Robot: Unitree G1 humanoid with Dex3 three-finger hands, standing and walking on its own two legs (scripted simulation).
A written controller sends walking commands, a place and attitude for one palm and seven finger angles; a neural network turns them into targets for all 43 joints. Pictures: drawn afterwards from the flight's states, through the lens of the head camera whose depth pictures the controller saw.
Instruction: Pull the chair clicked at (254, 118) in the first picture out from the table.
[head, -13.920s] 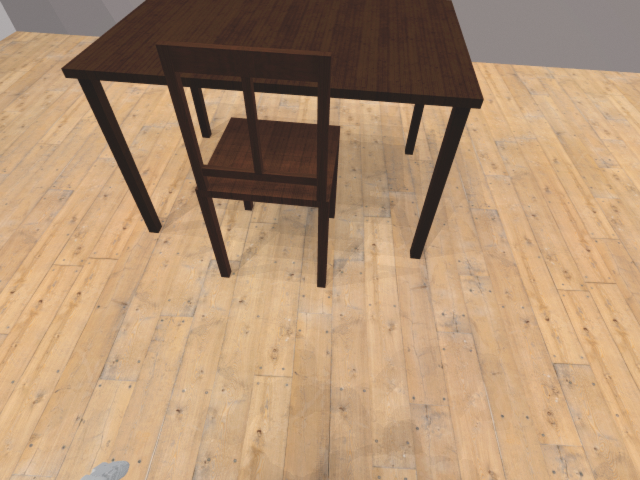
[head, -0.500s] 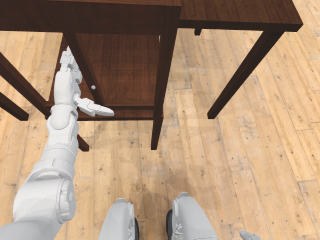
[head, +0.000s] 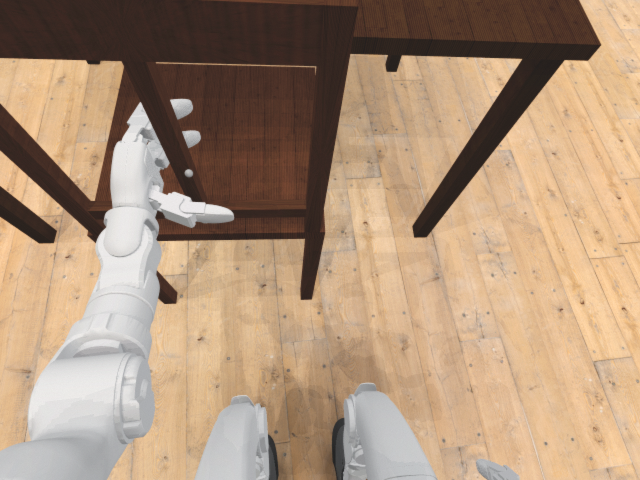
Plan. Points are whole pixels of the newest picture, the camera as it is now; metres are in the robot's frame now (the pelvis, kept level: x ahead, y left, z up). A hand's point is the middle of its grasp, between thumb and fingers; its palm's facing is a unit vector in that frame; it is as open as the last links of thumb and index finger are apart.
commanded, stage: hook a spindle and tug to test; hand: left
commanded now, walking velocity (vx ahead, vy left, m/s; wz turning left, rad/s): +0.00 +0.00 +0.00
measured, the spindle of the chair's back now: (176, 149) +0.52 +0.15 +0.03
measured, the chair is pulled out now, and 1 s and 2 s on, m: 0.00 0.03 0.14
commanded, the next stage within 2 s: step backward, pulling the chair out in 1.04 s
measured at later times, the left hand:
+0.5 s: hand (194, 168) +0.49 +0.13 +0.02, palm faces -0.02 -1.00 -0.03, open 5.1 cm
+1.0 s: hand (188, 190) +0.46 +0.14 +0.02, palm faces -0.01 -1.00 -0.02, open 5.2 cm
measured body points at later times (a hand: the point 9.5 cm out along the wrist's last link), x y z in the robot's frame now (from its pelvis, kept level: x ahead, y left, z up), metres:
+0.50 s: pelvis +0.01 +0.00 +0.00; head +0.16 +0.01 +0.42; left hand +0.49 +0.19 +0.03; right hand +0.05 -0.26 -0.12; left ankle +0.02 +0.09 -0.62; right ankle +0.04 -0.11 -0.62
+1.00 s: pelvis +0.03 +0.00 +0.02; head +0.18 +0.00 +0.44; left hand +0.45 +0.19 +0.03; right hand +0.11 -0.26 -0.10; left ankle +0.02 +0.09 -0.62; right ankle +0.04 -0.11 -0.62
